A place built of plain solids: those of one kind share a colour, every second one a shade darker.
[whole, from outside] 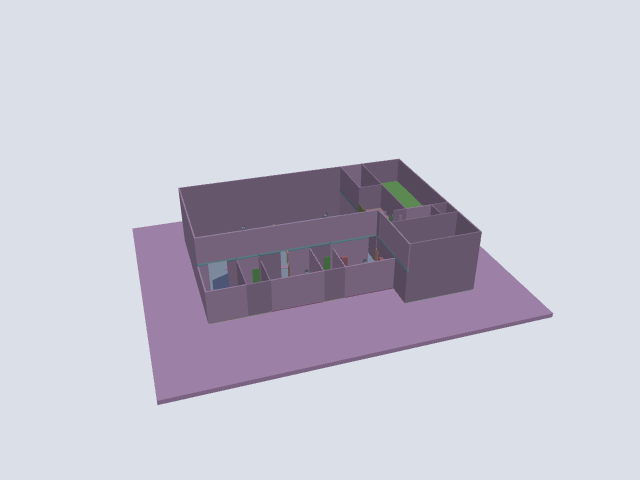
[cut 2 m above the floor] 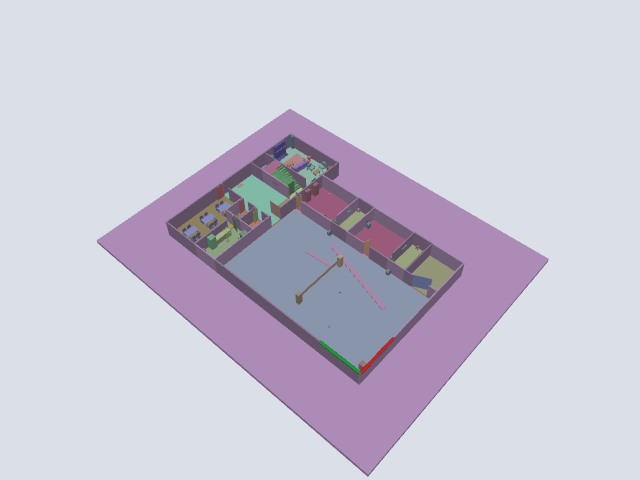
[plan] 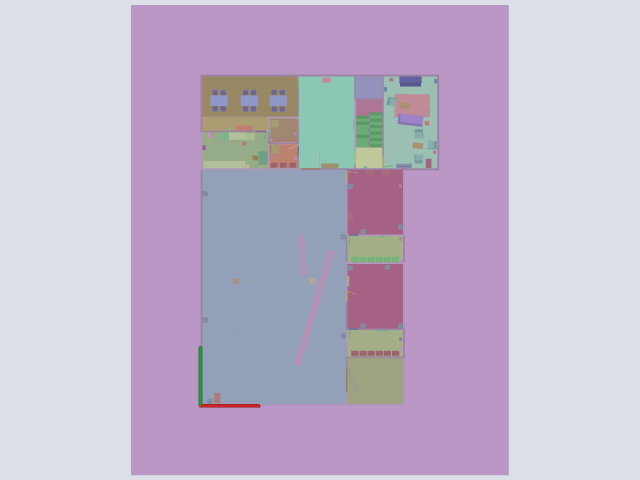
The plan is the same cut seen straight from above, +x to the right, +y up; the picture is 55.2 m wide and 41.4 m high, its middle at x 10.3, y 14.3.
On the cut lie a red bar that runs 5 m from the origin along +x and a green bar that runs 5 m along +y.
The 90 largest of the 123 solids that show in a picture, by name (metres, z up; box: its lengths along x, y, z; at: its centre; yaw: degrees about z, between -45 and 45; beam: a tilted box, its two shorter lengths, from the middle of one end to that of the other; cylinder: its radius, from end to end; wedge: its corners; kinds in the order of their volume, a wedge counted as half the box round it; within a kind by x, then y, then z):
{
 "under_1": {"box": [32.58, 40.57, 0.5], "at": [10.29, 14.29, -0.97]},
 "wall_1": {"box": [0.16, 20.19, 7.2], "at": [0.08, 10.26, 3.3]},
 "wall_2": {"box": [0.16, 2.76, 3.09], "at": [0.08, 21.86, 5.36]},
 "wall_3": {"box": [0.16, 3.11, 3.81], "at": [0.08, 22.04, 1.6]},
 "wall_4": {"box": [0.16, 5.04, 3.09], "at": [0.08, 25.89, 5.36]},
 "wall_5": {"box": [0.16, 4.69, 3.81], "at": [0.08, 26.07, 1.6]},
 "wall_6": {"box": [4.82, 0.13, 3.81], "at": [2.41, 23.66, 1.6]},
 "wall_7": {"box": [6.69, 0.13, 3.09], "at": [3.34, 20.41, 5.36]},
 "wall_8": {"box": [8.64, 0.13, 3.81], "at": [4.32, 20.41, 1.6]},
 "wall_9": {"box": [0.13, 2.09, 3.81], "at": [5.87, 21.52, 1.6]},
 "wall_10": {"box": [0.13, 0.89, 3.81], "at": [5.87, 23.14, 1.6]},
 "wall_11": {"box": [0.13, 1.07, 3.81], "at": [5.87, 24.25, 1.6]},
 "wall_12": {"box": [12.71, 0.16, 3.09], "at": [6.36, 0.08, 5.36]},
 "wall_13": {"box": [0.13, 2.76, 3.09], "at": [6.62, 21.86, 5.36]},
 "wall_14": {"box": [13.42, 0.13, 3.09], "at": [6.71, 23.3, 5.36]},
 "wall_15": {"box": [2.68, 0.13, 3.81], "at": [7.15, 22.64, 1.6]},
 "wall_16": {"box": [2.68, 0.13, 3.81], "at": [7.15, 24.86, 1.6]},
 "wall_17": {"box": [0.13, 1.17, 3.81], "at": [8.42, 21.07, 1.6]},
 "wall_18": {"box": [0.13, 2.33, 3.81], "at": [8.42, 26.09, 1.6]},
 "wall_19": {"box": [17.63, 0.16, 3.81], "at": [8.81, 0.08, 1.6]},
 "wall_20": {"box": [20.58, 0.16, 7.2], "at": [10.29, 28.49, 3.3]},
 "wall_21": {"box": [0.13, 0.98, 3.81], "at": [12.62, 0.65, 1.6]},
 "wall_22": {"box": [0.13, 0.98, 3.81], "at": [12.62, 3.64, 1.6]},
 "wall_23": {"box": [0.13, 2.28, 3.81], "at": [12.62, 5.4, 1.6]},
 "wall_24": {"box": [0.13, 2.33, 3.81], "at": [12.62, 7.84, 1.6]},
 "wall_25": {"box": [0.13, 2.33, 3.81], "at": [12.62, 11.07, 1.6]},
 "wall_26": {"box": [0.13, 2.28, 3.81], "at": [12.62, 13.51, 1.6]},
 "wall_27": {"box": [0.13, 4.51, 3.81], "at": [12.62, 17.04, 1.6]},
 "wall_28": {"box": [0.16, 20.03, 3.09], "at": [12.63, 10.18, 5.36]},
 "wall_29": {"box": [0.13, 1.88, 7.2], "at": [13.31, 27.47, 3.3]},
 "wall_30": {"box": [0.17, 0.96, 3.09], "at": [13.33, 22.76, 5.36]},
 "wall_31": {"box": [0.17, 4.12, 3.81], "at": [13.33, 24.34, 1.6]},
 "wall_32": {"box": [0.17, 3.03, 3.09], "at": [13.33, 24.89, 5.36]},
 "wall_33": {"box": [2.55, 0.13, 7.2], "at": [14.52, 26.46, 3.3]},
 "wall_34": {"box": [5.08, 0.13, 3.81], "at": [15.09, 4.2, 1.6]},
 "wall_35": {"box": [5.08, 0.13, 3.81], "at": [15.09, 12.3, 1.6]},
 "wall_36": {"box": [10.34, 0.13, 3.81], "at": [15.41, 20.41, 1.6]},
 "wall_37": {"box": [4.03, 0.13, 3.81], "at": [15.62, 6.61, 1.6]},
 "wall_38": {"box": [4.03, 0.13, 3.81], "at": [15.62, 14.71, 1.6]},
 "wall_39": {"box": [0.13, 5.92, 3.09], "at": [15.73, 23.44, 5.36]},
 "wall_40": {"box": [0.13, 4.93, 3.81], "at": [15.73, 23.93, 1.6]},
 "wall_41": {"box": [0.13, 1.88, 7.2], "at": [15.73, 27.47, 3.3]},
 "wall_42": {"box": [8.03, 0.031, 3.09], "at": [16.57, 20.34, 5.36]},
 "wall_43": {"box": [7.33, 0.13, 3.09], "at": [16.91, 20.41, 5.36]},
 "wall_44": {"box": [0.16, 3.97, 3.81], "at": [17.55, 2.15, 1.6]},
 "wall_45": {"box": [0.16, 2.28, 3.81], "at": [17.55, 5.4, 1.6]},
 "wall_46": {"box": [0.16, 5.57, 3.81], "at": [17.55, 9.46, 1.6]},
 "wall_47": {"box": [0.16, 2.28, 3.81], "at": [17.55, 13.51, 1.6]},
 "wall_48": {"box": [0.16, 5.54, 3.81], "at": [17.55, 17.55, 1.6]},
 "wall_49": {"box": [0.16, 7.93, 7.2], "at": [20.5, 24.45, 3.3]},
 "floor_gym_1": {"box": [12.39, 20.19, 0.5], "at": [6.36, 10.26, -0.25]},
 "floor_changing_1": {"box": [4.79, 5.57, 0.5], "at": [15.07, 9.46, -0.25]},
 "floor_changing_2": {"box": [4.79, 5.57, 0.5], "at": [15.07, 17.57, -0.25]},
 "stair_1": {"box": [1.07, 0.83, 3.61], "at": [13.95, 22.69, 1.51]},
 "stair_2": {"box": [1.07, 1.94, 2.95], "at": [13.95, 23.25, 1.18]},
 "stair_3": {"box": [1.07, 2.77, 2.45], "at": [13.95, 23.66, 0.93]},
 "stair_4": {"box": [1.07, 1.94, 1.13], "at": [15.13, 24.35, 0.26]},
 "stair_5": {"box": [1.07, 0.55, 1.96], "at": [15.13, 25.05, 0.68]},
 "floor_entrance_1": {"box": [4.76, 7.93, 0.5], "at": [10.87, 24.45, -0.25]},
 "floor_club_1": {"box": [4.62, 7.93, 0.5], "at": [18.11, 24.45, -0.25]},
 "floor_restaurant_1": {"box": [5.65, 1.2, 0.5], "at": [2.98, 24.32, -0.25]},
 "floor_restaurant_2": {"box": [8.2, 3.49, 0.5], "at": [4.26, 26.66, -0.25]},
 "floor_wc_1": {"box": [4.79, 2.28, 0.5], "at": [15.07, 5.4, -0.25]},
 "floor_wc_2": {"box": [4.79, 2.28, 0.5], "at": [15.07, 13.51, -0.25]},
 "upper_floor_saal_1": {"box": [13.09, 5.04, 0.16], "at": [6.7, 25.89, 3.73]},
 "floor_app_store_1": {"box": [4.79, 3.97, 0.5], "at": [15.07, 2.15, -0.25]},
 "floor_kitchen_1": {"box": [5.65, 3.11, 0.5], "at": [2.98, 22.04, -0.25]},
 "stair_landing_1": {"box": [1.07, 1.36, 2.29], "at": [13.95, 25.72, 0.84]},
 "stair_landing_2": {"box": [1.18, 1.08, 2.29], "at": [15.08, 25.86, 0.84]},
 "floor_wc_men_1": {"box": [2.42, 2.09, 0.5], "at": [7.15, 23.75, -0.25]},
 "floor_wc_women_1": {"box": [2.42, 2.09, 0.5], "at": [7.15, 21.52, -0.25]},
 "floor_sback_1": {"box": [2.29, 1.88, 0.5], "at": [14.52, 27.47, -0.25]},
 "floor_stair_hall_1": {"box": [2.29, 1.8, 0.5], "at": [14.52, 21.38, -0.25]},
 "fireplace_1": {"box": [1.8, 0.36, 2.87], "at": [18.11, 28.22, 1.44]},
 "locker_1": {"box": [0.46, 0.69, 1.75], "at": [12.92, 16.29, 0.87]},
 "locker_2": {"box": [0.69, 0.46, 1.75], "at": [14.61, 20.11, 0.87]},
 "locker_3": {"box": [0.69, 0.46, 1.75], "at": [16.01, 20.11, 0.87]},
 "trophy_cabinet_1": {"box": [1.5, 0.4, 1.9], "at": [11.16, 20.69, 0.95]},
 "fridge_1": {"box": [0.75, 0.7, 1.72], "at": [2.07, 23.23, 0.86]},
 "badminton_net_1": {"box": [0.55, 0.45, 1.55], "at": [3.04, 10.76, 0.78]},
 "badminton_net_2": {"box": [0.55, 0.45, 1.55], "at": [9.67, 10.76, 0.78]},
 "counter_run_1": {"box": [1.46, 0.61, 0.78], "at": [3.18, 23.27, 0.49]},
 "sofa_1": {"box": [2.16, 0.93, 0.34], "at": [18.11, 24.65, 0.28], "yaw": -6.7},
 "wall_foot_1": {"box": [0.16, 20.03, 0.17], "at": [12.63, 10.18, 3.74]},
 "tea_trolley_1": {"box": [0.5, 0.8, 1.3], "at": [19.67, 20.9, 0.65]},
 "rug_1": {"box": [2.9, 2.0, 0.08], "at": [18.25, 25.88, -0.03], "yaw": -0.2},
 "range_flat_1": {"box": [0.76, 0.65, 0.94], "at": [4.29, 23.26, 0.47]},
 "disc_markers_1": {"box": [0.54, 10.34, 0.08], "at": [9.82, 8.45, 0.03], "yaw": -16.6},
 "ball_cart_1": {"box": [0.54, 0.88, 0.93], "at": [1.45, 0.67, 0.47]},
 "sideboard_1": {"box": [1.35, 0.45, 0.71], "at": [3.75, 23.95, 0.51]}
}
